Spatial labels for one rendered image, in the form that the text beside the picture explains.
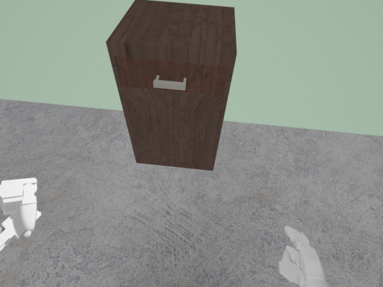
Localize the cabinet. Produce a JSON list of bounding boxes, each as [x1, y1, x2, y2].
[[106, 0, 237, 171]]

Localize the handle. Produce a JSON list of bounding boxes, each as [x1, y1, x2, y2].
[[153, 75, 187, 90]]

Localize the right robot hand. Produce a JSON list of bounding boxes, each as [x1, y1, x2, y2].
[[279, 226, 327, 287]]

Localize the left robot hand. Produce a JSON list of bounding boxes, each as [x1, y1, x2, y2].
[[0, 178, 41, 253]]

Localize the drawer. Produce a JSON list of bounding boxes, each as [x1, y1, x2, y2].
[[116, 56, 227, 96]]

